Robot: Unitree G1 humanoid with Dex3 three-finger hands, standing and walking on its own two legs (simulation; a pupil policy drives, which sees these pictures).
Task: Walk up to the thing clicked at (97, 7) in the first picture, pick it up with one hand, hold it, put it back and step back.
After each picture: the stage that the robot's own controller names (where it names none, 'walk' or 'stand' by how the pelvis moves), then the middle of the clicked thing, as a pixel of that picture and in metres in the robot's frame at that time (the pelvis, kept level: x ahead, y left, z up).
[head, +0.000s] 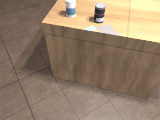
stand; (99, 13) +0.93 -0.08 -0.07
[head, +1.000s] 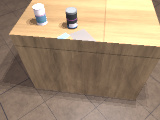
walk; (71, 18) +0.82 +0.13 -0.05
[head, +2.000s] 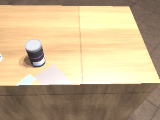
stand; (35, 53) +0.49 +0.24 -0.03
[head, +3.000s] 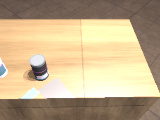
stand; (39, 68) +0.47 +0.21 -0.07
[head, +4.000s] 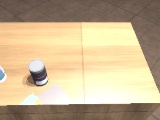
stand; (38, 73) +0.44 +0.21 -0.07
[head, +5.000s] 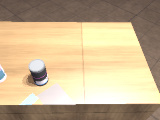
stand; (39, 73) +0.44 +0.21 -0.07
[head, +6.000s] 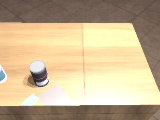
stand; (39, 74) +0.44 +0.21 -0.07
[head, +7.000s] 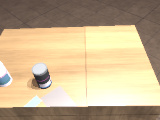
rise first; (42, 76) +0.43 +0.23 -0.07
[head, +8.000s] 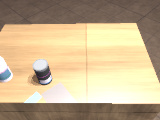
go down; (43, 72) +0.44 +0.23 -0.07
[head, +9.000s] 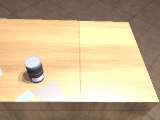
go down; (35, 69) +0.45 +0.22 -0.06
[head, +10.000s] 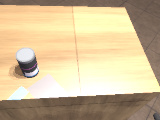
go down; (28, 63) +0.44 +0.21 -0.03
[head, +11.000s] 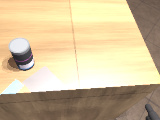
close in; (22, 55) +0.45 +0.21 +0.00
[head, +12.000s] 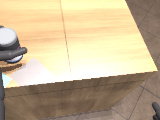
close; (9, 46) +0.46 +0.23 +0.02
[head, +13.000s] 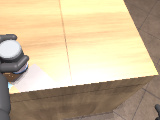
lift; (14, 58) +0.42 +0.21 +0.01
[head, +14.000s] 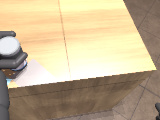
lift; (13, 55) +0.43 +0.21 +0.02
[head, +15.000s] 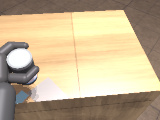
lift; (24, 68) +0.35 +0.19 +0.10
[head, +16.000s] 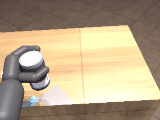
hold; (36, 71) +0.33 +0.17 +0.12
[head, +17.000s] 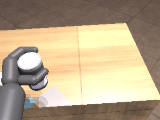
hold; (34, 72) +0.33 +0.17 +0.11
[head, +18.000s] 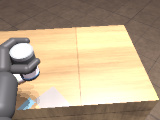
crouch; (26, 63) +0.36 +0.20 +0.12
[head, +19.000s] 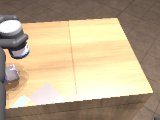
lower; (15, 40) +0.44 +0.22 +0.14
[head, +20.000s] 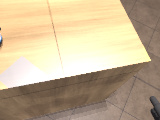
lower; out of the picture +0.50 +0.26 +0.05
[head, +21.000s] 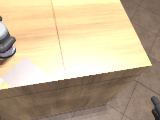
lower; (0, 41) +0.48 +0.23 +0.02
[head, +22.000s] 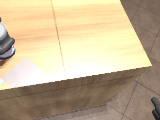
lower; (0, 41) +0.47 +0.23 +0.02
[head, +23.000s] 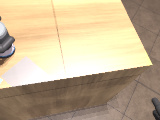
lower; (0, 40) +0.48 +0.23 +0.02
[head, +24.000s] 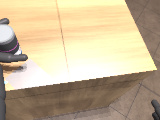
open; (7, 44) +0.46 +0.22 +0.02
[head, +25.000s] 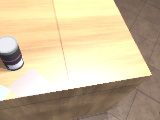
sink last; (10, 54) +0.45 +0.21 +0.00
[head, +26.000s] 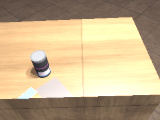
stand; (41, 64) +0.48 +0.23 -0.03
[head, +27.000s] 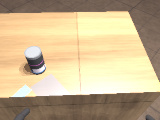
stand; (35, 60) +0.47 +0.22 -0.02
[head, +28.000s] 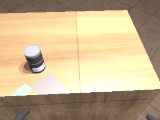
stand; (35, 59) +0.47 +0.23 -0.02
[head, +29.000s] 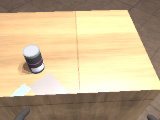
stand; (34, 59) +0.47 +0.23 -0.01
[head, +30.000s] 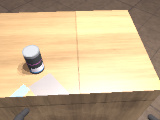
stand; (34, 60) +0.47 +0.23 -0.01
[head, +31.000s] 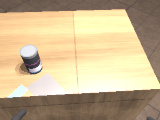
stand; (31, 60) +0.47 +0.23 -0.01
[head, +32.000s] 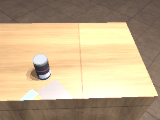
stand; (42, 67) +0.48 +0.21 -0.07
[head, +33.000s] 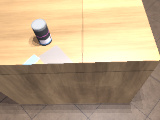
walk; (42, 32) +0.59 +0.24 -0.05
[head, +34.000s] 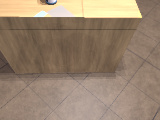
walk; out of the picture +0.89 +0.21 -0.05
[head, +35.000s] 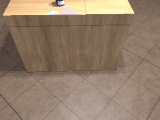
stand; out of the picture +1.09 +0.23 -0.06
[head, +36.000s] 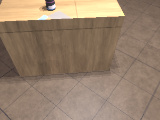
stand; (50, 1) +1.06 +0.26 -0.08
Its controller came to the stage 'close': yes
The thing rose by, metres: 0.20
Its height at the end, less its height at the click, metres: +0.00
